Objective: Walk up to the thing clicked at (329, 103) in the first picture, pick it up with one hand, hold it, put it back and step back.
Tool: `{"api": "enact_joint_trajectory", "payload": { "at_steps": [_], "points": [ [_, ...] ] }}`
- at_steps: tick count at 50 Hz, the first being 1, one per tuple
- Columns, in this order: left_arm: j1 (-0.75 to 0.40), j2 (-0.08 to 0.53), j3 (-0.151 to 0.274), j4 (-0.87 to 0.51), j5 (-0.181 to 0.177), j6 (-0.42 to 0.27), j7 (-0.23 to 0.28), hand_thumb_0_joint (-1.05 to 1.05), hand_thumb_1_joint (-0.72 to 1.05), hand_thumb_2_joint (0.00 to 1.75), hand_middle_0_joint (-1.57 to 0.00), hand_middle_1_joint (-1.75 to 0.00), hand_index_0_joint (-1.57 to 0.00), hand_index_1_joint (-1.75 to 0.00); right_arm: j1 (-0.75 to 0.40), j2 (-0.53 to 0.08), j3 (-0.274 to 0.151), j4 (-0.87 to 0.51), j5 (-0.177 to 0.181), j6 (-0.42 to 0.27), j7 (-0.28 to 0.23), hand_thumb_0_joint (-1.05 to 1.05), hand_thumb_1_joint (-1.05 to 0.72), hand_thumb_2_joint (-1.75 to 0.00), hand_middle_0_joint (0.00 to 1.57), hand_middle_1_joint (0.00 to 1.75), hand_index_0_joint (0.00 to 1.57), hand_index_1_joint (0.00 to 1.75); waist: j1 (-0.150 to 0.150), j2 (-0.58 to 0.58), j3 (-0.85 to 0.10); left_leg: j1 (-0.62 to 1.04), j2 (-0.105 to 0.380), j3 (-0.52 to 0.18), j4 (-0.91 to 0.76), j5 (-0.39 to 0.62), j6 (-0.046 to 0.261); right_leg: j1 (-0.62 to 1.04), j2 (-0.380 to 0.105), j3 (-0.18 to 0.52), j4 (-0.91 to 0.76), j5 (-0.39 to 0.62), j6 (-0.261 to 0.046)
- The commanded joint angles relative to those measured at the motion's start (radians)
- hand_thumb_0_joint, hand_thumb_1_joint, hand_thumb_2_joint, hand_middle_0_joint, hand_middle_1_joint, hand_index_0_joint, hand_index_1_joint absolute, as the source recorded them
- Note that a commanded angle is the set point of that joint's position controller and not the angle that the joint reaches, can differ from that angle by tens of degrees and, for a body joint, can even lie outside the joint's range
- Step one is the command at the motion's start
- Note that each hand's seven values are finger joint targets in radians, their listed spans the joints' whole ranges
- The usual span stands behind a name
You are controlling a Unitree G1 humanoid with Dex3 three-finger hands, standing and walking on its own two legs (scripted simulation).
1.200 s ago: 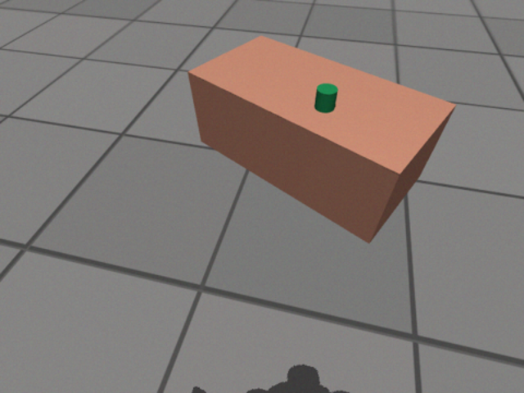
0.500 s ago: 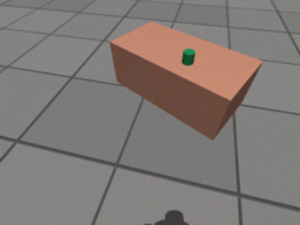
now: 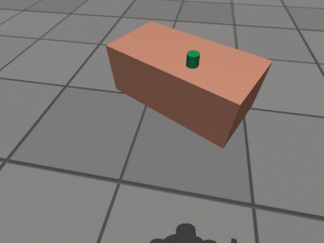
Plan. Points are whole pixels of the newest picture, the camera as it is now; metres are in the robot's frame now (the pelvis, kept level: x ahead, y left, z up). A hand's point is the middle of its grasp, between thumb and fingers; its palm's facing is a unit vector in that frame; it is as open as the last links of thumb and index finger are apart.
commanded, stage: walk up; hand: left
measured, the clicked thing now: (192, 59) +1.29 -0.13 -0.28
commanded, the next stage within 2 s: none
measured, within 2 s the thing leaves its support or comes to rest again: neither
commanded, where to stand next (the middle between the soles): +0.72 -0.09 m, yaw -36 degrees
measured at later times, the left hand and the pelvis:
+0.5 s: hand (109, 210) +0.24 +0.19 -0.14, palm faces -0.22 -0.89 -0.40, open 7.4 cm; pelvis +0.15 -0.07 -0.01, yaw -16 degrees
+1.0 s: hand (137, 115) +0.61 +0.15 -0.13, palm faces -0.47 -0.78 -0.42, open 7.4 cm; pelvis +0.39 -0.05 -0.01, yaw -26 degrees
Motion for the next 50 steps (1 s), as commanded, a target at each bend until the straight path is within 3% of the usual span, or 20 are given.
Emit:
{"api": "enact_joint_trajectory", "payload": {
  "at_steps": [1, 5, 9, 11, 12, 13, 14, 15, 18, 20, 28, 30, 33, 34, 35, 36, 37, 41, 46, 50],
  "points": [
    [-0.187, 0.233, 0.066, -0.191, 0.015, -0.031, -0.017, 0.0, 0.9, 0.9, -0.2, -0.3, -0.2, -0.3, 0.062, -0.36, -0.125, -0.127, 0.0, -0.041, -0.023, 0.0, -0.9, -0.9, 0.2, 0.3, 0.2, 0.3, -0.116, 0.112, 0.07, 0.141, 0.487, -0.443, -0.298, -0.336, 0.243, -0.492, -0.105, 0.03, 0.367, -0.125, -0.002],
    [-0.014, 0.21, 0.074, -0.173, -0.002, -0.033, -0.055, 0.0, 0.9, 0.9, -0.2, -0.3, -0.2, -0.3, -0.06, -0.319, -0.12, -0.201, -0.014, -0.048, -0.004, 0.0, -0.9, -0.9, 0.2, 0.3, 0.2, 0.3, -0.016, 0.169, 0.034, 0.079, 0.33, -0.148, -0.217, -0.22, 0.175, -0.297, -0.13, -0.027, 0.221, -0.046, 0.006],
    [0.053, 0.212, 0.095, -0.17, 0.006, -0.037, -0.055, 0.0, 0.9, 0.9, -0.2, -0.3, -0.2, -0.3, -0.067, -0.299, -0.115, -0.234, -0.009, -0.031, 0.008, 0.0, -0.9, -0.9, 0.2, 0.3, 0.2, 0.3, 0.006, 0.138, 0.0, -0.058, 0.211, 0.059, -0.002, -0.137, 0.111, -0.034, -0.045, -0.156, 0.083, 0.112, 0.008],
    [0.244, 0.269, 0.123, -0.126, 0.011, -0.051, -0.031, 0.0, 0.9, 0.9, -0.2, -0.3, -0.2, -0.3, -0.066, -0.263, -0.096, -0.252, -0.002, -0.015, 0.007, 0.0, -0.9, -0.9, 0.2, 0.3, 0.2, 0.3, 0.099, -0.067, -0.075, -0.245, 0.145, 0.12, 0.354, -0.078, 0.083, 0.263, 0.014, -0.158, 0.044, 0.113, -0.017],
    [0.367, 0.342, 0.152, -0.109, 0.01, -0.059, -0.006, 0.0, 0.9, 0.9, -0.2, -0.3, -0.2, -0.3, -0.034, -0.187, -0.068, -0.266, 0.003, -0.011, 0.013, 0.0, -0.9, -0.9, 0.2, 0.3, 0.2, 0.3, 0.164, -0.304, -0.077, -0.412, 0.049, 0.128, 0.642, -0.23, 0.041, 0.357, -0.068, 0.059, -0.094, -0.106, -0.057],
    [0.351, 0.417, 0.162, -0.151, 0.011, -0.068, 0.007, 0.0, 0.9, 0.9, -0.2, -0.3, -0.2, -0.3, -0.024, -0.168, -0.057, -0.299, 0.012, -0.006, 0.019, 0.0, -0.9, -0.9, 0.2, 0.3, 0.2, 0.3, 0.133, -0.382, -0.038, -0.584, -0.039, 0.017, 0.806, -0.349, -0.006, 0.307, -0.289, 0.58, -0.333, -0.392, -0.144],
    [0.268, 0.437, 0.155, -0.184, -0.005, -0.066, 0.003, 0.0, 0.9, 0.9, -0.2, -0.3, -0.2, -0.3, -0.029, -0.259, -0.08, -0.296, 0.006, -0.001, 0.016, 0.0, -0.9, -0.9, 0.2, 0.3, 0.2, 0.3, 0.09, -0.221, 0.017, -0.54, 0.016, -0.106, 0.821, -0.301, -0.021, 0.157, -0.388, 0.814, -0.422, -0.529, -0.233],
    [0.205, 0.43, 0.152, -0.206, -0.015, -0.065, 0.005, 0.0, 0.9, 0.9, -0.2, -0.3, -0.2, -0.3, -0.047, -0.298, -0.091, -0.288, 0.007, -0.008, 0.016, 0.0, -0.9, -0.9, 0.2, 0.3, 0.2, 0.3, 0.064, -0.139, 0.064, -0.544, 0.065, -0.139, 0.813, -0.258, -0.02, 0.108, -0.392, 0.805, -0.42, -0.518, -0.273],
    [0.109, 0.338, 0.12, -0.237, -0.026, -0.081, 0.027, 0.0, 0.9, 0.9, -0.2, -0.3, -0.2, -0.3, 0.067, -0.269, -0.08, -0.223, 0.034, -0.003, 0.023, 0.0, -0.9, -0.9, 0.2, 0.3, 0.2, 0.3, -0.01, -0.082, 0.052, -0.465, 0.122, -0.157, 0.734, -0.081, 0.004, 0.069, -0.254, 0.445, -0.335, -0.244, -0.17],
    [0.102, 0.317, 0.11, -0.249, -0.024, -0.095, 0.03, 0.0, 0.9, 0.9, -0.2, -0.3, -0.2, -0.3, 0.12, -0.264, -0.084, -0.217, 0.021, 0.006, 0.028, 0.0, -0.9, -0.9, 0.2, 0.3, 0.2, 0.3, -0.028, -0.075, 0.044, -0.375, 0.121, -0.137, 0.653, -0.029, -0.008, -0.014, -0.202, 0.332, -0.311, -0.144, -0.163],
    [0.187, 0.347, 0.118, -0.286, -0.014, -0.121, 0.032, 0.0, 0.9, 0.9, -0.2, -0.3, -0.2, -0.3, -0.017, -0.258, -0.103, -0.335, -0.018, -0.006, 0.05, 0.0, -0.9, -0.9, 0.2, 0.3, 0.2, 0.3, 0.016, -0.074, 0.086, -0.419, 0.13, -0.118, 0.369, 0.072, -0.044, -0.03, -0.199, 0.289, -0.257, -0.112, -0.186],
    [0.156, 0.346, 0.115, -0.301, -0.014, -0.123, 0.038, 0.0, 0.9, 0.9, -0.2, -0.3, -0.2, -0.3, 0.008, -0.254, -0.109, -0.337, -0.016, -0.019, 0.05, 0.0, -0.9, -0.9, 0.2, 0.3, 0.2, 0.3, -0.006, -0.096, 0.053, -0.338, 0.119, -0.092, 0.304, 0.071, -0.037, -0.034, -0.194, 0.254, -0.184, 0.041, -0.18],
    [0.107, 0.314, 0.096, -0.32, -0.01, -0.12, 0.045, 0.0, 0.9, 0.9, -0.2, -0.3, -0.2, -0.3, 0.183, -0.267, -0.129, -0.3, -0.014, -0.034, 0.044, 0.0, -0.9, -0.9, 0.2, 0.3, 0.2, 0.3, -0.122, -0.052, -0.045, -0.004, 0.057, -0.028, 0.168, 0.074, 0.002, -0.148, -0.147, 0.158, 0.07, 0.29, -0.122],
    [0.146, 0.252, 0.079, -0.326, -0.009, -0.118, 0.047, 0.0, 0.9, 0.9, -0.2, -0.3, -0.2, -0.3, 0.311, -0.326, -0.151, -0.271, -0.019, -0.043, 0.033, 0.0, -0.9, -0.9, 0.2, 0.3, 0.2, 0.3, -0.18, 0.137, -0.123, 0.157, 0.083, -0.117, 0.069, -0.049, 0.04, -0.21, -0.054, 0.075, 0.386, 0.324, -0.081],
    [0.241, 0.15, 0.049, -0.316, -0.021, -0.116, 0.048, 0.0, 0.9, 0.9, -0.2, -0.3, -0.2, -0.3, 0.352, -0.386, -0.168, -0.273, -0.027, -0.051, 0.02, 0.0, -0.9, -0.9, 0.2, 0.3, 0.2, 0.3, -0.163, 0.391, -0.148, 0.3, 0.291, -0.436, -0.013, -0.131, 0.1, -0.441, 0.085, 0.019, 0.623, -0.071, -0.028],
    [0.277, 0.212, 0.055, -0.306, -0.028, -0.111, 0.062, 0.0, 0.9, 0.9, -0.2, -0.3, -0.2, -0.3, 0.284, -0.4, -0.167, -0.305, -0.003, -0.049, 0.016, 0.0, -0.9, -0.9, 0.2, 0.3, 0.2, 0.3, -0.113, 0.305, -0.135, 0.258, 0.421, -0.704, -0.158, -0.249, 0.166, -0.508, 0.089, -0.001, 0.7, -0.193, -0.03],
    [0.277, 0.264, 0.061, -0.283, -0.016, -0.108, 0.07, 0.0, 0.9, 0.9, -0.2, -0.3, -0.2, -0.3, 0.213, -0.422, -0.174, -0.309, 0.025, -0.045, 0.019, 0.0, -0.9, -0.9, 0.2, 0.3, 0.2, 0.3, -0.079, 0.292, -0.095, 0.169, 0.465, -0.759, -0.169, -0.312, 0.249, -0.501, 0.014, 0.045, 0.771, -0.186, -0.041],
    [0.199, 0.252, 0.067, -0.256, -0.047, -0.109, 0.041, 0.0, 0.9, 0.9, -0.2, -0.3, -0.2, -0.3, 0.19, -0.279, -0.111, -0.32, 0.021, -0.049, 0.007, 0.0, -0.9, -0.9, 0.2, 0.3, 0.2, 0.3, -0.061, 0.182, 0.019, -0.018, 0.252, -0.222, -0.076, 0.305, 0.159, -0.368, -0.047, 0.033, 0.636, -0.017, -0.033],
    [0.116, 0.215, 0.054, -0.302, -0.041, -0.101, 0.023, 0.0, 0.9, 0.9, -0.2, -0.3, -0.2, -0.3, 0.203, -0.282, -0.102, -0.346, 0.01, -0.04, 0.005, 0.0, -0.9, -0.9, 0.2, 0.3, 0.2, 0.3, -0.079, 0.169, -0.003, 0.064, 0.258, -0.085, -0.028, 0.499, 0.225, -0.341, -0.051, -0.046, 0.304, 0.012, -0.002],
    [0.101, 0.213, 0.064, -0.306, -0.026, -0.106, 0.029, 0.0, 0.9, 0.9, -0.2, -0.3, -0.2, -0.3, 0.2, -0.289, -0.102, -0.369, 0.009, -0.019, 0.014, 0.0, -0.9, -0.9, 0.2, 0.3, 0.2, 0.3, -0.079, 0.161, -0.036, 0.003, 0.238, -0.04, 0.047, 0.464, 0.191, -0.157, -0.004, -0.123, 0.124, 0.111, -0.015]
  ]
}}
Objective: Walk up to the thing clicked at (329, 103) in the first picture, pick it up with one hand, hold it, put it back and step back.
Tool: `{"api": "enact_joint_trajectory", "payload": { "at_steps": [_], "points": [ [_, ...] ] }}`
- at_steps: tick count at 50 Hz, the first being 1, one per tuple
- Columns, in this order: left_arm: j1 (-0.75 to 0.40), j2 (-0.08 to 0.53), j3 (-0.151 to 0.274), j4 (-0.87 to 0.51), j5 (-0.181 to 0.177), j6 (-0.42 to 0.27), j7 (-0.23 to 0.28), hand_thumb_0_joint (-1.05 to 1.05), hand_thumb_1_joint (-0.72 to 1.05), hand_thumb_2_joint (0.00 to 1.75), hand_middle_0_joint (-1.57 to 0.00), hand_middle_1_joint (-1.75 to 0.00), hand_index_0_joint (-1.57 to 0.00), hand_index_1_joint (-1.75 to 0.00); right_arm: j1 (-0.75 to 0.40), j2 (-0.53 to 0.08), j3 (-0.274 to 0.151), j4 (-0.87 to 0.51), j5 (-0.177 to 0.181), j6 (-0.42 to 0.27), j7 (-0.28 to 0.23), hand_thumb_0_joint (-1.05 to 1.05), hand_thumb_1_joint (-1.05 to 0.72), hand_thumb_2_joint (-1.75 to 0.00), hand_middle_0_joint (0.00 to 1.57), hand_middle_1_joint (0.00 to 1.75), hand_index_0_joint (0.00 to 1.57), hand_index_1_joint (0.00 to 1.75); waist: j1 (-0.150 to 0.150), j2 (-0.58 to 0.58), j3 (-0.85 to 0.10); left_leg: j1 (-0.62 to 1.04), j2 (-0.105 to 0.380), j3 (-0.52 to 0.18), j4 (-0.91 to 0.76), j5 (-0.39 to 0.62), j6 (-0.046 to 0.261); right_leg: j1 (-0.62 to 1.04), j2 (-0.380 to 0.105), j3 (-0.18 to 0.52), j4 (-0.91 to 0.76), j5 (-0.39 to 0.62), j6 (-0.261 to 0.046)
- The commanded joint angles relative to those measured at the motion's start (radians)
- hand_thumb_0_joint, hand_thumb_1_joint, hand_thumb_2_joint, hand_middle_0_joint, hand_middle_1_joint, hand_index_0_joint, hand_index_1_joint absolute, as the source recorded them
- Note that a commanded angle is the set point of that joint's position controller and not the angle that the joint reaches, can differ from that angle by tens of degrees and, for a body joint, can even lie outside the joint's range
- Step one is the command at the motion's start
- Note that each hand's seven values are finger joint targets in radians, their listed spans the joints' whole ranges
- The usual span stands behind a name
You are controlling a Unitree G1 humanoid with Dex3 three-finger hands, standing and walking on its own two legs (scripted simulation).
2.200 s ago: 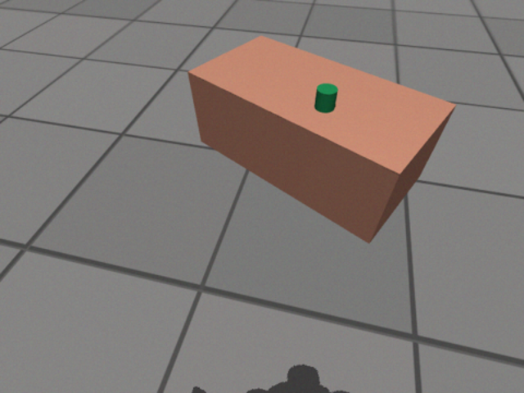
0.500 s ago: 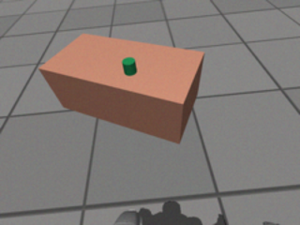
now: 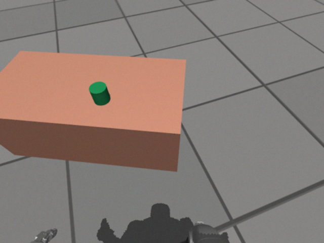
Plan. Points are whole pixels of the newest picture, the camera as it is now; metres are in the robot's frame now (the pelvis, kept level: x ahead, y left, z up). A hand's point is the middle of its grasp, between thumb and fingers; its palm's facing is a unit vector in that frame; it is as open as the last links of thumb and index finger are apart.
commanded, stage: walk up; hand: left
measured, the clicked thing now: (100, 93) +0.85 +0.32 -0.27
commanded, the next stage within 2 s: none
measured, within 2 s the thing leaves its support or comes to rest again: neither
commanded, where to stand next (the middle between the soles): +0.32 +0.11 m, yaw -10 degrees
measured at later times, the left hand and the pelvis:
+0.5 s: hand (21, 227) +0.20 +0.40 -0.14, palm faces -0.12 -0.85 -0.51, open 7.4 cm; pelvis +0.16 +0.10 -0.02, yaw -6 degrees
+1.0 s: hand (54, 163) +0.40 +0.38 -0.16, palm faces -0.25 -0.89 -0.38, open 7.4 cm; pelvis +0.25 +0.15 -0.02, yaw -11 degrees
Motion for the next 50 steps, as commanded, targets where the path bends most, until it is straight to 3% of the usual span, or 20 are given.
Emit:
{"api": "enact_joint_trajectory", "payload": {
  "at_steps": [1, 3, 4, 5, 7, 10, 12, 20, 25, 26, 27, 28, 29, 32, 36, 41, 46, 48, 49, 50],
  "points": [
    [0.076, 0.135, 0.057, -0.047, 0.014, -0.024, 0.014, 0.0, 0.9, 0.9, -0.2, -0.3, -0.2, -0.3, -0.036, -0.231, -0.079, -0.116, 0.006, -0.009, -0.013, 0.0, -0.9, -0.9, 0.2, 0.3, 0.2, 0.3, 0.038, 0.122, -0.114, -0.013, 0.205, -0.137, -0.035, 0.434, 0.159, 0.197, 0.051, -0.071, -0.19, 0.131, -0.019],
    [0.212, 0.201, 0.091, 0.0, 0.017, -0.032, 0.033, 0.0, 0.9, 0.9, -0.2, -0.3, -0.2, -0.3, -0.058, -0.181, -0.057, -0.141, 0.014, -0.002, -0.008, 0.0, -0.9, -0.9, 0.2, 0.3, 0.2, 0.3, 0.127, -0.031, -0.177, -0.167, 0.14, -0.075, 0.2, 0.35, 0.098, 0.492, 0.056, -0.043, -0.272, 0.218, -0.04],
    [0.298, 0.261, 0.117, 0.006, 0.021, -0.036, 0.047, 0.0, 0.9, 0.9, -0.2, -0.3, -0.2, -0.3, -0.03, -0.146, -0.044, -0.15, 0.012, -0.002, -0.008, 0.0, -0.9, -0.9, 0.2, 0.3, 0.2, 0.3, 0.178, -0.153, -0.221, -0.297, 0.062, -0.054, 0.427, 0.205, 0.054, 0.622, -0.046, 0.162, -0.356, 0.079, -0.092],
    [0.296, 0.332, 0.128, -0.022, 0.021, -0.039, 0.058, 0.0, 0.9, 0.9, -0.2, -0.3, -0.2, -0.3, 0.041, -0.111, -0.03, -0.148, 0.01, 0.009, -0.007, 0.0, -0.9, -0.9, 0.2, 0.3, 0.2, 0.3, 0.144, -0.272, -0.241, -0.472, -0.027, -0.114, 0.587, -0.197, 0.004, 0.674, -0.327, 0.627, -0.446, -0.01, -0.168],
    [0.189, 0.339, 0.121, -0.058, 0.008, -0.029, 0.064, 0.0, 0.9, 0.9, -0.2, -0.3, -0.2, -0.3, 0.006, -0.258, -0.073, -0.125, -0.003, 0.038, -0.018, 0.0, -0.9, -0.9, 0.2, 0.3, 0.2, 0.3, 0.132, -0.114, -0.153, -0.526, 0.036, -0.251, 0.705, -0.265, -0.012, 0.51, -0.399, 0.777, -0.508, -0.266, -0.309],
    [0.11, 0.263, 0.1, -0.072, 0.001, -0.036, 0.065, 0.0, 0.9, 0.9, -0.2, -0.3, -0.2, -0.3, 0.017, -0.233, -0.072, -0.077, 0.006, 0.04, -0.013, 0.0, -0.9, -0.9, 0.2, 0.3, 0.2, 0.3, 0.077, -0.039, -0.04, -0.478, 0.088, -0.275, 0.651, -0.086, -0.015, 0.34, -0.249, 0.45, -0.49, -0.059, -0.206],
    [0.115, 0.259, 0.095, -0.066, 0.012, -0.043, 0.062, 0.0, 0.9, 0.9, -0.2, -0.3, -0.2, -0.3, 0.032, -0.214, -0.072, -0.071, -0.005, 0.042, -0.006, 0.0, -0.9, -0.9, 0.2, 0.3, 0.2, 0.3, 0.062, -0.074, -0.031, -0.419, 0.088, -0.242, 0.604, -0.033, -0.028, 0.247, -0.207, 0.34, -0.457, 0.123, -0.206],
    [0.129, 0.316, 0.111, -0.071, 0.036, -0.05, 0.058, 0.0, 0.9, 0.9, -0.2, -0.3, -0.2, -0.3, -0.086, -0.204, -0.097, -0.11, -0.019, 0.043, 0.03, 0.0, -0.9, -0.9, 0.2, 0.3, 0.2, 0.3, 0.084, -0.187, -0.037, -0.334, 0.112, -0.184, 0.339, 0.058, -0.049, 0.128, -0.163, 0.257, -0.433, -0.123, -0.19],
    [0.061, 0.244, 0.075, -0.073, 0.054, -0.026, 0.067, 0.0, 0.9, 0.9, -0.2, -0.3, -0.2, -0.3, 0.141, -0.24, -0.131, -0.02, -0.019, 0.021, 0.012, 0.0, -0.9, -0.9, 0.2, 0.3, 0.2, 0.3, -0.064, -0.011, -0.143, 0.133, 0.012, -0.12, 0.117, -0.015, -0.005, -0.106, -0.098, 0.142, -0.036, -0.008, -0.108],
    [0.136, 0.153, 0.045, -0.062, 0.043, -0.019, 0.066, 0.0, 0.9, 0.9, -0.2, -0.3, -0.2, -0.3, 0.199, -0.296, -0.145, -0.016, -0.028, 0.013, 0.0, 0.0, -0.9, -0.9, 0.2, 0.3, 0.2, 0.3, -0.086, 0.235, -0.144, 0.144, 0.116, -0.312, -0.061, -0.183, 0.02, -0.161, 0.014, 0.068, 0.25, -0.051, -0.056],
    [0.173, 0.101, 0.023, -0.066, 0.034, -0.013, 0.072, 0.0, 0.9, 0.9, -0.2, -0.3, -0.2, -0.3, 0.128, -0.336, -0.141, -0.049, -0.024, 0.004, -0.007, 0.0, -0.9, -0.9, 0.2, 0.3, 0.2, 0.3, -0.027, 0.366, -0.08, 0.076, 0.299, -0.636, -0.209, -0.238, 0.044, -0.286, 0.118, 0.083, 0.405, -0.256, -0.015],
    [0.193, 0.198, 0.043, -0.044, 0.026, -0.006, 0.087, 0.0, 0.9, 0.9, -0.2, -0.3, -0.2, -0.3, 0.051, -0.401, -0.153, -0.071, 0.003, 0.004, -0.008, 0.0, -0.9, -0.9, 0.2, 0.3, 0.2, 0.3, -0.007, 0.32, -0.088, 0.013, 0.408, -0.799, -0.312, -0.373, 0.143, -0.277, 0.06, 0.119, 0.473, -0.247, -0.033],
    [0.154, 0.247, 0.051, -0.026, 0.03, -0.008, 0.089, 0.0, 0.9, 0.9, -0.2, -0.3, -0.2, -0.3, -0.001, -0.391, -0.148, -0.078, 0.01, 0.006, -0.009, 0.0, -0.9, -0.9, 0.2, 0.3, 0.2, 0.3, 0.011, 0.27, -0.029, -0.066, 0.414, -0.811, -0.33, -0.417, 0.205, -0.265, 0.025, 0.122, 0.522, -0.209, -0.035],
    [0.171, 0.241, 0.063, 0.033, 0.008, -0.008, 0.061, 0.0, 0.9, 0.9, -0.2, -0.3, -0.2, -0.3, -0.038, -0.265, -0.096, -0.069, 0.012, -0.014, -0.032, 0.0, -0.9, -0.9, 0.2, 0.3, 0.2, 0.3, 0.055, 0.161, 0.017, -0.097, 0.239, -0.435, -0.216, -0.032, 0.105, -0.182, -0.006, 0.142, 0.397, -0.051, -0.024],
    [0.142, 0.166, 0.046, 0.035, 0.017, 0.015, 0.036, 0.0, 0.9, 0.9, -0.2, -0.3, -0.2, -0.3, -0.019, -0.252, -0.074, -0.041, 0.022, -0.037, -0.053, 0.0, -0.9, -0.9, 0.2, 0.3, 0.2, 0.3, 0.071, 0.143, -0.042, -0.049, 0.242, -0.289, -0.13, 0.407, 0.157, -0.07, -0.005, 0.095, 0.213, -0.026, 0.001],
    [0.022, 0.123, 0.037, -0.002, 0.019, 0.045, 0.031, 0.0, 0.9, 0.9, -0.2, -0.3, -0.2, -0.3, 0.019, -0.242, -0.059, -0.019, 0.026, -0.042, -0.081, 0.0, -0.9, -0.9, 0.2, 0.3, 0.2, 0.3, 0.054, 0.126, -0.1, 0.001, 0.262, -0.22, -0.022, 0.86, 0.112, 0.036, 0.015, 0.044, 0.038, 0.024, -0.029],
    [-0.028, 0.118, 0.04, 0.0, 0.028, 0.064, 0.021, 0.0, 0.9, 0.9, -0.2, -0.3, -0.2, -0.3, -0.028, -0.247, -0.057, -0.021, 0.034, -0.02, -0.095, 0.0, -0.9, -0.9, 0.2, 0.3, 0.2, 0.3, 0.06, 0.122, -0.135, -0.035, 0.24, -0.214, 0.065, 0.721, 0.103, 0.187, 0.036, 0.004, -0.141, 0.072, -0.054],
    [0.016, 0.177, 0.056, 0.016, 0.037, 0.053, 0.025, 0.0, 0.9, 0.9, -0.2, -0.3, -0.2, -0.3, -0.035, -0.209, -0.041, -0.02, 0.046, -0.017, -0.095, 0.0, -0.9, -0.9, 0.2, 0.3, 0.2, 0.3, 0.098, 0.009, -0.201, -0.095, 0.188, -0.177, 0.21, 0.578, 0.051, 0.351, -0.024, 0.117, -0.267, 0.342, -0.098],
    [0.035, 0.242, 0.076, 0.018, 0.043, 0.046, 0.028, 0.0, 0.9, 0.9, -0.2, -0.3, -0.2, -0.3, -0.023, -0.169, -0.029, -0.026, 0.053, -0.021, -0.096, 0.0, -0.9, -0.9, 0.2, 0.3, 0.2, 0.3, 0.107, -0.14, -0.257, -0.199, 0.098, -0.121, 0.371, 0.361, 0.004, 0.452, -0.161, 0.319, -0.277, 0.512, -0.168],
    [-0.034, 0.226, 0.064, 0.005, 0.026, 0.047, 0.029, 0.0, 0.9, 0.9, -0.2, -0.3, -0.2, -0.3, -0.022, -0.15, -0.019, -0.007, 0.051, -0.01, -0.103, 0.0, -0.9, -0.9, 0.2, 0.3, 0.2, 0.3, 0.091, -0.187, -0.256, -0.242, -0.007, -0.119, 0.375, -0.1, -0.014, 0.426, -0.267, 0.438, -0.287, 0.575, -0.295]
  ]
}}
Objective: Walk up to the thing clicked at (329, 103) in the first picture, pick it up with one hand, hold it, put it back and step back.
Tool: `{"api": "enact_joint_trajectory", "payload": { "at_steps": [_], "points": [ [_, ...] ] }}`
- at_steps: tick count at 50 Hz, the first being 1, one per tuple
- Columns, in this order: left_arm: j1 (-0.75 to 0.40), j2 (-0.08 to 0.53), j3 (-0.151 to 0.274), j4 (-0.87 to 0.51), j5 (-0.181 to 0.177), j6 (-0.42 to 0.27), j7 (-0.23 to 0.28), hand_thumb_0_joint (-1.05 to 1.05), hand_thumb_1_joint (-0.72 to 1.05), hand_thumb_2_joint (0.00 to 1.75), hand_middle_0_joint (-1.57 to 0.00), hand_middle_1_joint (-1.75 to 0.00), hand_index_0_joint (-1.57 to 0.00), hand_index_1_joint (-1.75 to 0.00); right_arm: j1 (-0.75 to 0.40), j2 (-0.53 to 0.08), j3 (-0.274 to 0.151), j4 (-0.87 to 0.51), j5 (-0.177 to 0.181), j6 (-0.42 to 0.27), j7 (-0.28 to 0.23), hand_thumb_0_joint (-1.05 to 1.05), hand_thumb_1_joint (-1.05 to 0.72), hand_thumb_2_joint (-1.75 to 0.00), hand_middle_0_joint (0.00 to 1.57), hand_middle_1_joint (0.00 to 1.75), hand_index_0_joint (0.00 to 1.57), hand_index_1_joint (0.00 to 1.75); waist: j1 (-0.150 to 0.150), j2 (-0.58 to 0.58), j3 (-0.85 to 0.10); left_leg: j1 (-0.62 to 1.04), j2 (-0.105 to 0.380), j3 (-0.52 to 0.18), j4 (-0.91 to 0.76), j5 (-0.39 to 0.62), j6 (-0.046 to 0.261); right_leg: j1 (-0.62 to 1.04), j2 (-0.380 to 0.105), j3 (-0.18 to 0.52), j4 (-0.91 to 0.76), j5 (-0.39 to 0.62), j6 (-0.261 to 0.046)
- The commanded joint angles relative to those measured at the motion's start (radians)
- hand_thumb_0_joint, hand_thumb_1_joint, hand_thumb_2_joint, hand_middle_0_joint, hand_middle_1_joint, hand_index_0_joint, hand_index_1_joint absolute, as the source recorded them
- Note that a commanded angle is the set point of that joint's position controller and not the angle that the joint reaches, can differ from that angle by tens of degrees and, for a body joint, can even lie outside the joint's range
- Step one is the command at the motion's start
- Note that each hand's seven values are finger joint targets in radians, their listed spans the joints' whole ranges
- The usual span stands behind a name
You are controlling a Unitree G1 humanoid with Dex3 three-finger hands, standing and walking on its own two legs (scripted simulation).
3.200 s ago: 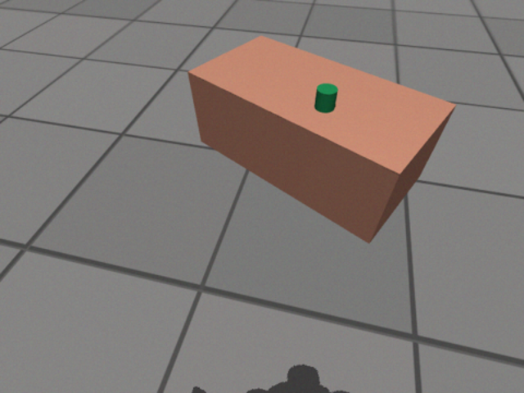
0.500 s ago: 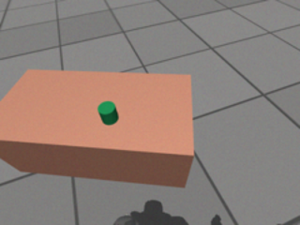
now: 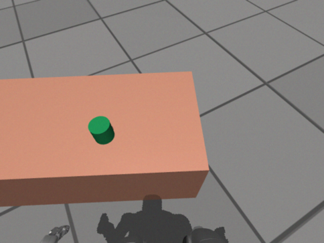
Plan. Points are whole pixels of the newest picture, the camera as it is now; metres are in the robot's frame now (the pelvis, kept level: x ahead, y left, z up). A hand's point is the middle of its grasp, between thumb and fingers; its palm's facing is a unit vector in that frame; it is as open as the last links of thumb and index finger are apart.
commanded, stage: walk up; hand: left
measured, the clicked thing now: (102, 130) +0.55 +0.28 -0.25
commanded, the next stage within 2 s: stand in 1.84 s
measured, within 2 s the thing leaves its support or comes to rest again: neither
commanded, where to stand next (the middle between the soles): +0.08 -0.03 m, yaw +2 degrees
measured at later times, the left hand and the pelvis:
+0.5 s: hand out of the picture +0.09 +0.24 -0.13, palm faces -0.02 -0.94 -0.34, open 7.4 cm; pelvis +0.00 -0.02 +0.02, yaw -1 degrees
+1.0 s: hand out of the picture +0.12 +0.25 -0.12, palm faces +0.04 -0.95 -0.30, open 7.4 cm; pelvis +0.01 -0.01 +0.03, yaw +1 degrees
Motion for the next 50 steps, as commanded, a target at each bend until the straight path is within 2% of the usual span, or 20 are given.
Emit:
{"api": "enact_joint_trajectory", "payload": {
  "at_steps": [1, 3, 6, 7, 8, 9, 10, 11, 12, 14, 15, 17, 19, 20, 25, 27, 34, 36, 42, 50],
  "points": [
    [0.04, 0.276, 0.072, -0.07, -0.001, -0.023, 0.016, 0.0, 0.9, 0.9, -0.2, -0.3, -0.2, -0.3, 0.035, -0.185, -0.056, -0.052, 0.009, -0.02, -0.039, 0.0, -0.9, -0.9, 0.2, 0.3, 0.2, 0.3, 0.052, -0.209, -0.303, -0.064, -0.042, -0.119, 0.096, -0.227, 0.0, 0.247, -0.362, 0.465, -0.177, 0.512, -0.29],
    [0.002, 0.237, 0.054, -0.062, 0.005, -0.016, 0.017, 0.0, 0.9, 0.9, -0.2, -0.3, -0.2, -0.3, 0.005, -0.189, -0.055, -0.019, 0.008, -0.025, -0.029, 0.0, -0.9, -0.9, 0.2, 0.3, 0.2, 0.3, 0.029, -0.153, -0.272, -0.011, -0.048, -0.138, 0.014, -0.207, 0.005, 0.159, -0.282, 0.334, -0.194, 0.418, -0.22],
    [-0.08, 0.234, 0.056, -0.07, 0.006, -0.008, 0.017, 0.0, 0.9, 0.9, -0.2, -0.3, -0.2, -0.3, 0.07, -0.185, -0.049, 0.041, 0.003, -0.032, -0.028, 0.0, -0.9, -0.9, 0.2, 0.3, 0.2, 0.3, -0.004, -0.169, -0.238, 0.097, -0.061, -0.101, -0.158, 0.139, 0.003, 0.062, -0.203, 0.252, -0.149, 0.369, -0.139],
    [-0.096, 0.221, 0.052, -0.074, 0.004, -0.002, 0.014, 0.0, 0.9, 0.9, -0.2, -0.3, -0.2, -0.3, 0.087, -0.196, -0.054, 0.052, -0.005, -0.039, -0.033, 0.0, -0.9, -0.9, 0.2, 0.3, 0.2, 0.3, -0.019, -0.136, -0.252, 0.156, -0.025, -0.15, -0.242, 0.238, 0.018, 0.033, -0.179, 0.224, -0.096, 0.36, -0.104],
    [-0.102, 0.202, 0.05, -0.077, -0.002, 0.004, 0.009, 0.0, 0.9, 0.9, -0.2, -0.3, -0.2, -0.3, 0.075, -0.245, -0.064, 0.053, -0.018, -0.047, -0.039, 0.0, -0.9, -0.9, 0.2, 0.3, 0.2, 0.3, -0.015, -0.041, -0.239, 0.155, 0.087, -0.302, -0.318, 0.277, 0.056, -0.022, -0.123, 0.174, -0.008, 0.29, -0.048],
    [-0.084, 0.19, 0.053, -0.063, -0.002, 0.012, 0.003, 0.0, 0.9, 0.9, -0.2, -0.3, -0.2, -0.3, -0.004, -0.29, -0.071, 0.036, -0.024, -0.052, -0.04, 0.0, -0.9, -0.9, 0.2, 0.3, 0.2, 0.3, 0.019, 0.026, -0.189, 0.093, 0.202, -0.449, -0.38, 0.248, 0.123, -0.042, -0.063, 0.106, 0.036, 0.151, -0.008],
    [-0.066, 0.216, 0.067, -0.036, 0.002, 0.022, 0.004, 0.0, 0.9, 0.9, -0.2, -0.3, -0.2, -0.3, -0.079, -0.309, -0.075, 0.026, -0.022, -0.051, -0.037, 0.0, -0.9, -0.9, 0.2, 0.3, 0.2, 0.3, 0.041, 0.054, -0.14, -0.029, 0.279, -0.47, -0.387, 0.213, 0.193, 0.022, -0.049, 0.069, 0.08, -0.133, 0.002],
    [-0.04, 0.217, 0.069, -0.026, 0.009, 0.022, -0.001, 0.0, 0.9, 0.9, -0.2, -0.3, -0.2, -0.3, -0.128, -0.305, -0.075, 0.019, -0.026, -0.053, -0.032, 0.0, -0.9, -0.9, 0.2, 0.3, 0.2, 0.3, 0.062, 0.064, -0.129, -0.071, 0.279, -0.445, -0.363, 0.21, 0.2, 0.076, -0.07, 0.09, 0.066, -0.164, -0.007],
    [-0.027, 0.214, 0.074, -0.011, 0.013, 0.015, -0.007, 0.0, 0.9, 0.9, -0.2, -0.3, -0.2, -0.3, -0.143, -0.278, -0.065, 0.022, -0.028, -0.053, -0.03, 0.0, -0.9, -0.9, 0.2, 0.3, 0.2, 0.3, 0.076, 0.059, -0.129, -0.084, 0.224, -0.377, -0.339, 0.191, 0.159, 0.111, -0.073, 0.101, 0.002, -0.13, -0.019],
    [-0.058, 0.215, 0.077, -0.004, 0.012, 0.002, -0.019, 0.0, 0.9, 0.9, -0.2, -0.3, -0.2, -0.3, -0.12, -0.242, -0.05, 0.034, -0.023, -0.053, -0.028, 0.0, -0.9, -0.9, 0.2, 0.3, 0.2, 0.3, 0.056, 0.025, -0.152, -0.087, 0.085, -0.236, -0.285, 0.173, 0.06, 0.168, -0.105, 0.153, -0.138, 0.116, -0.053],
    [-0.072, 0.221, 0.078, -0.005, 0.01, -0.003, -0.022, 0.0, 0.9, 0.9, -0.2, -0.3, -0.2, -0.3, -0.112, -0.225, -0.043, 0.042, -0.019, -0.051, -0.026, 0.0, -0.9, -0.9, 0.2, 0.3, 0.2, 0.3, 0.049, 0.007, -0.162, -0.089, 0.041, -0.201, -0.255, 0.14, 0.033, 0.174, -0.132, 0.202, -0.172, 0.137, -0.068],
    [-0.104, 0.224, 0.071, 0.001, 0.01, -0.001, -0.024, 0.0, 0.9, 0.9, -0.2, -0.3, -0.2, -0.3, -0.093, -0.197, -0.035, 0.063, -0.017, -0.039, -0.021, 0.0, -0.9, -0.9, 0.2, 0.3, 0.2, 0.3, 0.028, -0.001, -0.147, -0.052, -0.002, -0.174, -0.256, -0.054, 0.022, 0.083, -0.188, 0.278, -0.28, -0.161, -0.092],
    [-0.128, 0.221, 0.065, 0.01, 0.012, 0.008, -0.029, 0.0, 0.9, 0.9, -0.2, -0.3, -0.2, -0.3, -0.097, -0.198, -0.037, 0.085, -0.023, -0.03, -0.018, 0.0, -0.9, -0.9, 0.2, 0.3, 0.2, 0.3, 0.027, -0.033, -0.096, 0.008, -0.023, -0.166, -0.247, -0.072, 0.024, -0.024, -0.193, 0.306, -0.387, -0.388, -0.081],
    [-0.125, 0.217, 0.061, 0.013, 0.015, 0.009, -0.031, 0.0, 0.9, 0.9, -0.2, -0.3, -0.2, -0.3, -0.093, -0.199, -0.036, 0.092, -0.023, -0.031, -0.015, 0.0, -0.9, -0.9, 0.2, 0.3, 0.2, 0.3, 0.027, -0.055, -0.107, 0.047, -0.028, -0.156, -0.244, -0.039, 0.026, -0.033, -0.193, 0.302, -0.414, -0.39, -0.073],
    [-0.129, 0.209, 0.058, 0.04, 0.015, 0.005, -0.026, 0.0, 0.9, 0.9, -0.2, -0.3, -0.2, -0.3, -0.067, -0.208, -0.029, 0.125, -0.02, -0.043, -0.019, 0.0, -0.9, -0.9, 0.2, 0.3, 0.2, 0.3, 0.027, -0.095, -0.202, 0.077, 0.004, -0.197, -0.33, 0.114, 0.025, 0.108, -0.166, 0.222, -0.364, -0.139, -0.044],
    [-0.124, 0.207, 0.058, 0.052, 0.01, 0.007, -0.027, 0.0, 0.9, 0.9, -0.2, -0.3, -0.2, -0.3, -0.085, -0.215, -0.025, 0.132, -0.023, -0.043, -0.02, 0.0, -0.9, -0.9, 0.2, 0.3, 0.2, 0.3, 0.038, -0.087, -0.18, 0.058, 0.011, -0.215, -0.356, 0.095, 0.025, 0.109, -0.16, 0.212, -0.372, -0.159, -0.034],
    [-0.118, 0.198, 0.063, 0.08, 0.003, 0.004, -0.022, 0.0, 0.9, 0.9, -0.2, -0.3, -0.2, -0.3, -0.075, -0.216, -0.02, 0.164, -0.021, -0.047, -0.024, 0.0, -0.9, -0.9, 0.2, 0.3, 0.2, 0.3, 0.037, -0.067, -0.211, 0.066, 0.018, -0.207, -0.372, 0.204, 0.024, 0.19, -0.166, 0.177, -0.352, 0.02, -0.027],
    [-0.124, 0.196, 0.065, 0.087, -0.001, 0.007, -0.022, 0.0, 0.9, 0.9, -0.2, -0.3, -0.2, -0.3, -0.083, -0.215, -0.018, 0.168, -0.023, -0.046, -0.026, 0.0, -0.9, -0.9, 0.2, 0.3, 0.2, 0.3, 0.039, -0.054, -0.182, 0.047, 0.025, -0.221, -0.39, 0.199, 0.024, 0.186, -0.158, 0.166, -0.356, -0.001, -0.021],
    [-0.12, 0.184, 0.066, 0.102, 0.002, 0.008, -0.021, 0.0, 0.9, 0.9, -0.2, -0.3, -0.2, -0.3, -0.095, -0.217, -0.021, 0.172, -0.021, -0.049, -0.031, 0.0, -0.9, -0.9, 0.2, 0.3, 0.2, 0.3, 0.038, -0.035, -0.225, 0.062, 0.049, -0.231, -0.391, 0.318, 0.033, 0.253, -0.151, 0.127, -0.31, 0.173, -0.023],
    [-0.136, 0.18, 0.061, 0.12, -0.003, 0.015, -0.021, 0.0, 0.9, 0.9, -0.2, -0.3, -0.2, -0.3, -0.135, -0.207, -0.022, 0.169, -0.023, -0.044, -0.033, 0.0, -0.9, -0.9, 0.2, 0.3, 0.2, 0.3, 0.04, -0.012, -0.204, 0.047, 0.054, -0.242, -0.417, 0.332, 0.025, 0.269, -0.147, 0.107, -0.303, 0.208, -0.016]
  ]
}}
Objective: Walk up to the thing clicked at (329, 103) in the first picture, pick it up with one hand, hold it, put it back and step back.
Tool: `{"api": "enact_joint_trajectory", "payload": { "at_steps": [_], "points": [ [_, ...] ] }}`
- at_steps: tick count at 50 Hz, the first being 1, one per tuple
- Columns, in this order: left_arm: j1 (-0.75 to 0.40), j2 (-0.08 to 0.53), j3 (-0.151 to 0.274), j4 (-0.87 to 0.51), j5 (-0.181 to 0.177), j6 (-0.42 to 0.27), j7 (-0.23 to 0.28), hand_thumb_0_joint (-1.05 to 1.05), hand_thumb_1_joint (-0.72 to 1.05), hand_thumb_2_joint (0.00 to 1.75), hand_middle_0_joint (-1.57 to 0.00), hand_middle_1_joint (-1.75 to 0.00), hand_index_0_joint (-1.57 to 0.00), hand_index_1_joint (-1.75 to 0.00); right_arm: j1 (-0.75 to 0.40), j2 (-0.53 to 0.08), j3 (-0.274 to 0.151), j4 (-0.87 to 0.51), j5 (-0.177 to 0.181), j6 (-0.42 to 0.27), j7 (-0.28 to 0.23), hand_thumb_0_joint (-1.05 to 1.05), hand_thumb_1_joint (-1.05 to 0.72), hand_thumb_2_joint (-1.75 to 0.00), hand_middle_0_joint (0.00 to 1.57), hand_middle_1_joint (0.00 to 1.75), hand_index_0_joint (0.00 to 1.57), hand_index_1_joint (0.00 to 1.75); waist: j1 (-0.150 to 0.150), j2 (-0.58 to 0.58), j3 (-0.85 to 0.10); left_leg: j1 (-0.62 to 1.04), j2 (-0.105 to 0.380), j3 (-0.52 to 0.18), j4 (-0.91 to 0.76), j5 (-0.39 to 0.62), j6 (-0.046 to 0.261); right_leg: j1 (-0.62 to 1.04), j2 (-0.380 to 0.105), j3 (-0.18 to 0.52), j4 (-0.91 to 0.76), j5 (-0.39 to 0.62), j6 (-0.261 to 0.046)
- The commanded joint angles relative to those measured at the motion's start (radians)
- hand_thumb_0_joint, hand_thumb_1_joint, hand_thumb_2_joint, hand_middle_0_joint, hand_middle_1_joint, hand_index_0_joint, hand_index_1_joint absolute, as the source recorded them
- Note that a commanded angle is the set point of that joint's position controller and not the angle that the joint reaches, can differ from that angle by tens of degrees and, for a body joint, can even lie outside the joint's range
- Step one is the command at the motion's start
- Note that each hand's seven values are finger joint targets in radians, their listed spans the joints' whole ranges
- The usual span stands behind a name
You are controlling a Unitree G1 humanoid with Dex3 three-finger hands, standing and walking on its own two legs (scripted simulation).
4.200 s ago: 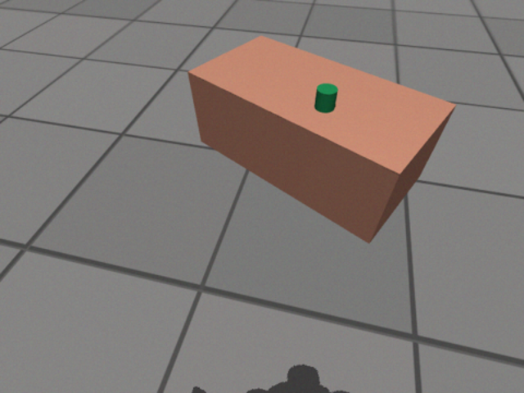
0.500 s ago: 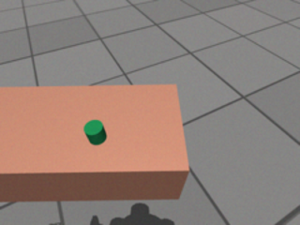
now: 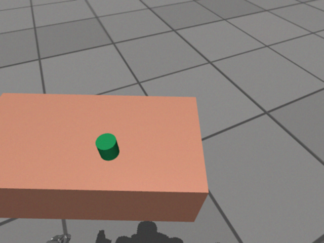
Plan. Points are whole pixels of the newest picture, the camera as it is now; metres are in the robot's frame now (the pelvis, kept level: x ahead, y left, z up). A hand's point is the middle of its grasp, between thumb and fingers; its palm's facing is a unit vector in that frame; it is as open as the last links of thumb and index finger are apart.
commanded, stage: walk up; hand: left
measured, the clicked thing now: (107, 147) +0.54 +0.28 -0.28
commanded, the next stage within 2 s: stand in 0.84 s
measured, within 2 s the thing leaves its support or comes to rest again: neither
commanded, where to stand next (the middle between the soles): +0.06 -0.02 m, yaw +1 degrees
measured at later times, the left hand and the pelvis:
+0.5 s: hand out of the picture +0.08 +0.25 -0.15, palm faces +0.05 -0.95 -0.32, open 7.4 cm; pelvis +0.00 -0.01 +0.00, yaw +2 degrees
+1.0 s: hand out of the picture +0.09 +0.25 -0.15, palm faces +0.05 -0.95 -0.31, open 7.4 cm; pelvis +0.01 +0.00 +0.01, yaw +2 degrees
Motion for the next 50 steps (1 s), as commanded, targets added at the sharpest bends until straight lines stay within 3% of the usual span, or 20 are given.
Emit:
{"api": "enact_joint_trajectory", "payload": {
  "at_steps": [1, 9, 17, 24, 32, 41, 42, 43, 46, 49, 50],
  "points": [
    [-0.054, 0.197, 0.041, -0.061, 0.005, -0.017, 0.008, 0.0, 0.9, 0.9, -0.2, -0.3, -0.2, -0.3, -0.022, -0.234, -0.057, -0.057, 0.002, -0.022, -0.021, 0.0, -0.9, -0.9, 0.2, 0.3, 0.2, 0.3, -0.001, 0.038, -0.081, -0.089, 0.118, -0.107, -0.108, 0.157, 0.071, 0.138, -0.117, 0.137, -0.065, 0.094, -0.02],
    [-0.054, 0.203, 0.04, -0.051, 0.007, -0.018, 0.005, 0.0, 0.9, 0.9, -0.2, -0.3, -0.2, -0.3, -0.047, -0.231, -0.057, -0.057, 0.003, -0.017, -0.017, 0.0, -0.9, -0.9, 0.2, 0.3, 0.2, 0.3, 0.002, 0.039, -0.072, -0.081, 0.105, -0.11, -0.127, 0.096, 0.068, 0.132, -0.123, 0.144, -0.092, 0.019, -0.015],
    [-0.047, 0.209, 0.047, -0.051, 0.012, -0.021, 0.007, 0.0, 0.9, 0.9, -0.2, -0.3, -0.2, -0.3, -0.038, -0.23, -0.06, -0.055, 0.004, -0.014, -0.019, 0.0, -0.9, -0.9, 0.2, 0.3, 0.2, 0.3, -0.006, 0.012, -0.104, -0.053, 0.093, -0.099, -0.101, 0.152, 0.068, 0.148, -0.132, 0.137, -0.096, 0.057, -0.016],
    [-0.042, 0.215, 0.053, -0.059, 0.014, -0.02, 0.012, 0.0, 0.9, 0.9, -0.2, -0.3, -0.2, -0.3, -0.034, -0.22, -0.059, -0.053, 0.004, -0.007, -0.018, 0.0, -0.9, -0.9, 0.2, 0.3, 0.2, 0.3, -0.004, -0.018, -0.098, -0.033, 0.066, -0.079, -0.059, 0.155, 0.066, 0.115, -0.144, 0.144, -0.122, 0.008, -0.027],
    [-0.04, 0.214, 0.061, -0.065, 0.013, -0.016, 0.012, 0.0, 0.9, 0.9, -0.2, -0.3, -0.2, -0.3, -0.023, -0.225, -0.058, -0.053, 0.003, -0.007, -0.019, 0.0, -0.9, -0.9, 0.2, 0.3, 0.2, 0.3, 0.002, 0.002, -0.092, -0.059, 0.074, -0.096, -0.062, 0.188, 0.069, 0.14, -0.138, 0.121, -0.1, 0.024, -0.024],
    [-0.042, 0.205, 0.061, -0.075, 0.012, -0.009, 0.008, 0.0, 0.9, 0.9, -0.2, -0.3, -0.2, -0.3, -0.027, -0.232, -0.06, -0.055, -0.002, -0.012, -0.023, 0.0, -0.9, -0.9, 0.2, 0.3, 0.2, 0.3, 0.003, 0.038, -0.081, -0.111, 0.089, -0.133, -0.104, 0.143, 0.075, 0.168, -0.127, 0.108, -0.076, 0.023, -0.022],
    [-0.021, 0.153, 0.025, -0.032, -0.008, -0.027, 0.013, 0.0, 0.9, 0.9, -0.2, -0.3, -0.2, -0.3, -0.096, -0.192, -0.039, -0.05, 0.0, -0.004, -0.007, 0.0, -0.9, -0.9, 0.2, 0.3, 0.2, 0.3, 0.019, 0.135, -0.121, -0.07, 0.1, -0.14, -0.144, 0.076, 0.052, 0.183, -0.146, 0.134, -0.133, 0.001, -0.013],
    [-0.033, 0.181, 0.028, -0.027, -0.003, -0.037, 0.015, 0.0, 0.9, 0.9, -0.2, -0.3, -0.2, -0.3, -0.096, -0.175, -0.036, -0.055, 0.0, 0.001, 0.0, 0.0, -0.9, -0.9, 0.2, 0.3, 0.2, 0.3, 0.012, 0.1, -0.097, -0.084, 0.091, -0.143, -0.153, 0.043, 0.043, 0.186, -0.145, 0.138, -0.153, -0.04, -0.007],
    [-0.051, 0.201, 0.023, -0.008, 0.001, -0.053, 0.021, 0.0, 0.9, 0.9, -0.2, -0.3, -0.2, -0.3, -0.076, -0.18, -0.033, -0.038, 0.005, 0.007, 0.005, 0.0, -0.9, -0.9, 0.2, 0.3, 0.2, 0.3, -0.002, 0.044, -0.082, -0.044, 0.088, -0.13, -0.153, 0.094, 0.036, 0.176, -0.152, 0.138, -0.163, 0.011, -0.004],
    [-0.043, 0.193, 0.012, 0.009, -0.001, -0.061, 0.027, 0.0, 0.9, 0.9, -0.2, -0.3, -0.2, -0.3, -0.078, -0.203, -0.036, -0.024, 0.006, 0.007, 0.006, 0.0, -0.9, -0.9, 0.2, 0.3, 0.2, 0.3, -0.003, 0.041, -0.086, -0.01, 0.1, -0.134, -0.152, 0.183, 0.038, 0.188, -0.149, 0.121, -0.158, 0.139, 0.005],
    [-0.045, 0.202, 0.013, 0.019, -0.001, -0.061, 0.029, 0.0, 0.9, 0.9, -0.2, -0.3, -0.2, -0.3, -0.069, -0.195, -0.035, -0.02, 0.007, 0.008, 0.006, 0.0, -0.9, -0.9, 0.2, 0.3, 0.2, 0.3, -0.008, 0.03, -0.082, -0.009, 0.098, -0.133, -0.162, 0.164, 0.036, 0.185, -0.147, 0.119, -0.162, 0.116, 0.006]
  ]
}}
